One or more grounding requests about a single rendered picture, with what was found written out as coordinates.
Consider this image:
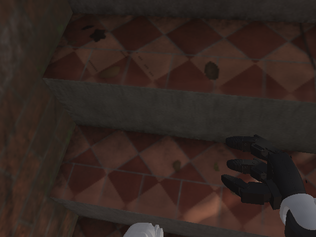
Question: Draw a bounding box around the left robot thigh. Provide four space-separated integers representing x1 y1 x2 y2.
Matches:
123 222 164 237

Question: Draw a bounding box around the robot right hand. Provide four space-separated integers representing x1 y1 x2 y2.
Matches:
221 134 308 210

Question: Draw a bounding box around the robot right forearm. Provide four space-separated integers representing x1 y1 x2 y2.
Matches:
279 194 316 237

